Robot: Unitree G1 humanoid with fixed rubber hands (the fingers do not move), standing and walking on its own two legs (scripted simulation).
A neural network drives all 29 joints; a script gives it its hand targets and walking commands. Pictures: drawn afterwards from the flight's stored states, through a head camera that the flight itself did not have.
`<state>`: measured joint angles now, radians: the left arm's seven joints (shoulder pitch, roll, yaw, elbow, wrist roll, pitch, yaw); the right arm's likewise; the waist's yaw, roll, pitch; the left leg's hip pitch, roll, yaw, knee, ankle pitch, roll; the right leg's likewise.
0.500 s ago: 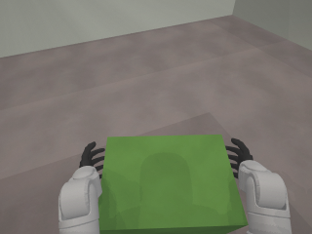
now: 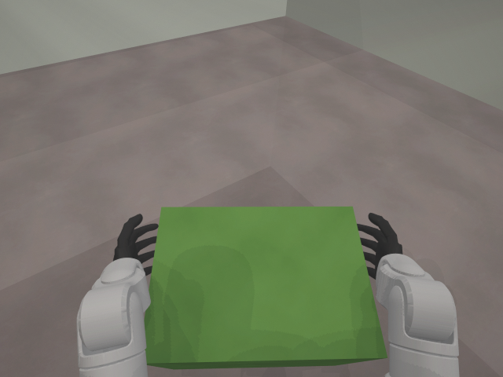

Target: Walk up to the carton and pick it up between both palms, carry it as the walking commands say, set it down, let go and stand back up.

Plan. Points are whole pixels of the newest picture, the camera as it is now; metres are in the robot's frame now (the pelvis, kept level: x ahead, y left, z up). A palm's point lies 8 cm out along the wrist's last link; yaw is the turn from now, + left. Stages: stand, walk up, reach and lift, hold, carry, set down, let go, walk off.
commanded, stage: carry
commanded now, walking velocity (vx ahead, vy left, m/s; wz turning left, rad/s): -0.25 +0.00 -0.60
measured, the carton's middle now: (256, 294) +0.27 +0.02 -0.01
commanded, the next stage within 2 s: none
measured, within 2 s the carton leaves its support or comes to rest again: neither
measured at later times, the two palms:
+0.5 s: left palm out of the picture +0.13 +0.14 +0.06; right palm out of the picture +0.03 -0.21 +0.07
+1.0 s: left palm out of the picture -0.04 +0.05 +0.06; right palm out of the picture -0.27 -0.23 +0.05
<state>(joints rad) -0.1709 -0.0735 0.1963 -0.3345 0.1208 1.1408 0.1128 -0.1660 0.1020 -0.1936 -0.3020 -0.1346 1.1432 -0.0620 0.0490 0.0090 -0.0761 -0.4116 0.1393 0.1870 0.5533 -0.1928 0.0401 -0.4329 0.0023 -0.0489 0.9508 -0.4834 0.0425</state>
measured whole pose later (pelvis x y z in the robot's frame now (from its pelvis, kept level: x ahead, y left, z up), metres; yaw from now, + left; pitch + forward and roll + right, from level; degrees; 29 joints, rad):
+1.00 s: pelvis -0.36 +0.08 +0.00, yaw -38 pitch +5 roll +1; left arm -0.13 -0.13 0.20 -0.30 0.14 1.12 0.14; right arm -0.19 0.02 -0.16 -0.23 -0.09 1.16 -0.07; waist -0.03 0.01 -0.05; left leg -0.68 0.08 0.07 1.16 -0.38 -0.06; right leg -0.41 0.01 0.07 0.58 -0.26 -0.01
